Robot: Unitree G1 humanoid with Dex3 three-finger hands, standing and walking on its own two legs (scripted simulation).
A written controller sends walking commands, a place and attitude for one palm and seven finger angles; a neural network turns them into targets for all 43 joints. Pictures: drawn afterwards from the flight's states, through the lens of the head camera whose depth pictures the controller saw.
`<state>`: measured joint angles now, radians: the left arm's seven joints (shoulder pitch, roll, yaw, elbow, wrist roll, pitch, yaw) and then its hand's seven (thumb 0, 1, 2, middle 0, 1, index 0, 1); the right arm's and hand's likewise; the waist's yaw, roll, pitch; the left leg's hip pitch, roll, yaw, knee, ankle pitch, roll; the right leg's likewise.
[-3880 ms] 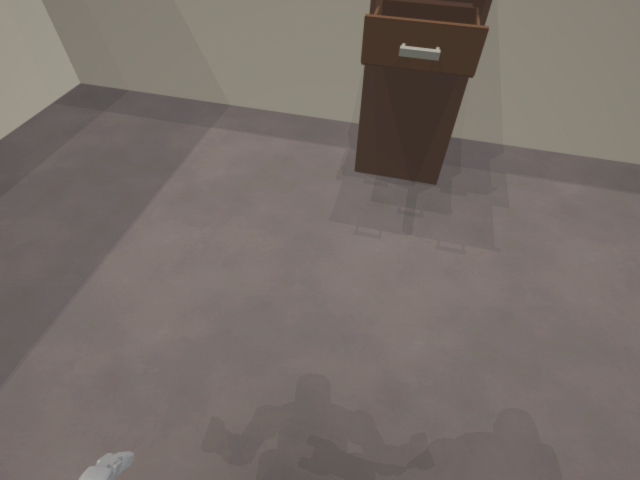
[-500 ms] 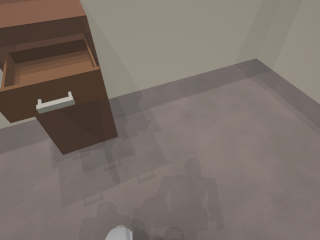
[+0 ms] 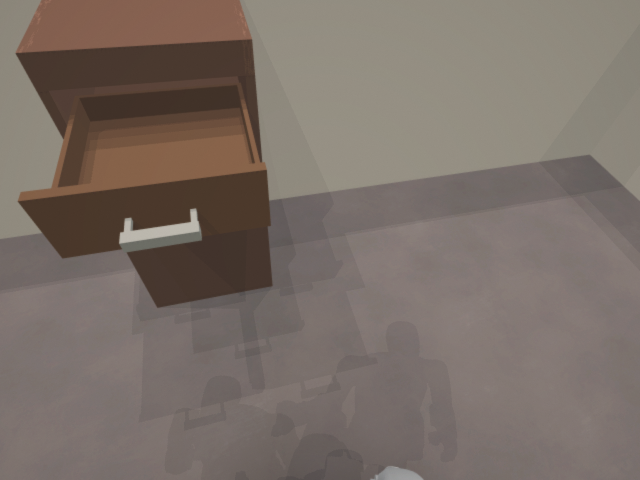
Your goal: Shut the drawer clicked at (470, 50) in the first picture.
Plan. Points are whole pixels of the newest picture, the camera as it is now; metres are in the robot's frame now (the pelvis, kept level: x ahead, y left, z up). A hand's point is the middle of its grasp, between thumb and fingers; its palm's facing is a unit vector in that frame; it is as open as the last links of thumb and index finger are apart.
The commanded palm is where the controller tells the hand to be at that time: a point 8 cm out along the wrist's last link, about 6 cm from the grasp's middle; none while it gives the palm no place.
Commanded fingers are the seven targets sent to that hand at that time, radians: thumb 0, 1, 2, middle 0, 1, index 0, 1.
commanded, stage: turn to face it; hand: left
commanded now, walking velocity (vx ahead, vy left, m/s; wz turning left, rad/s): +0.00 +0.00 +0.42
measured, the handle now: (161, 227) +0.48 +0.29 -0.02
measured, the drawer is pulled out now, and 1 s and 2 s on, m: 0.30 0.30 0.30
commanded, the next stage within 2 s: take the last steps up to it in 0.32 s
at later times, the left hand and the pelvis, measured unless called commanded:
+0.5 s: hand out of the picture -0.01 +0.14 -0.16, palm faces +0.28 -0.93 -0.24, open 7.4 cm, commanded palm none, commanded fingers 0.00 0.90 0.90 -0.20 -0.30 -0.20 -0.30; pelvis -0.01 -0.06 +0.00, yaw +13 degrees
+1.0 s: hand out of the picture +0.02 +0.19 -0.17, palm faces +0.29 -0.94 -0.17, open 7.4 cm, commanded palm none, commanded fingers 0.00 0.90 0.90 -0.20 -0.30 -0.20 -0.30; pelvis +0.03 +0.00 +0.00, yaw +15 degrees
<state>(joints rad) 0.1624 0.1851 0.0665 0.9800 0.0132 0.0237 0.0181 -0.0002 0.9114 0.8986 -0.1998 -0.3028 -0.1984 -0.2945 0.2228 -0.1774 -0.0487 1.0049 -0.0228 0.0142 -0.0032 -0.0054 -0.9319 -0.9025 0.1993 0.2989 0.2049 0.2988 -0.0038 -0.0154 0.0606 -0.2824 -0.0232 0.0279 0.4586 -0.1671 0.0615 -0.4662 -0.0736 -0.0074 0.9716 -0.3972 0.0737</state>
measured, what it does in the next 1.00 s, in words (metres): steps on the spot, turning left: right foot, then left foot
